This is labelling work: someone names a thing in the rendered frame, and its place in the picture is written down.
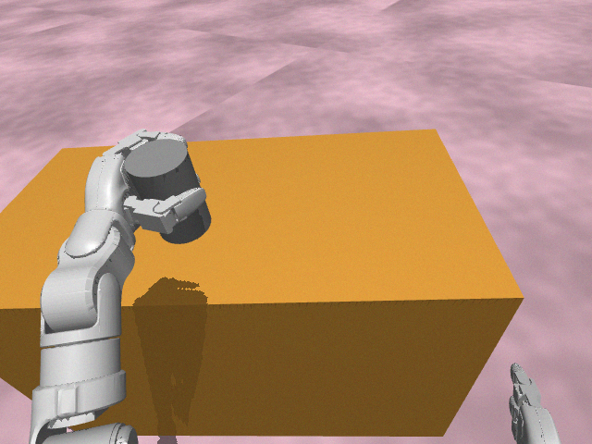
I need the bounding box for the can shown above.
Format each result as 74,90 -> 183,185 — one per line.
125,139 -> 211,244

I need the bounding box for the left robot arm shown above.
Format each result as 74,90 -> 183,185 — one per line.
29,209 -> 139,444

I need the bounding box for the right robot hand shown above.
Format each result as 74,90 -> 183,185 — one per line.
509,364 -> 561,444

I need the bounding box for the left robot hand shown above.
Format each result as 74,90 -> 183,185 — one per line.
85,129 -> 206,234

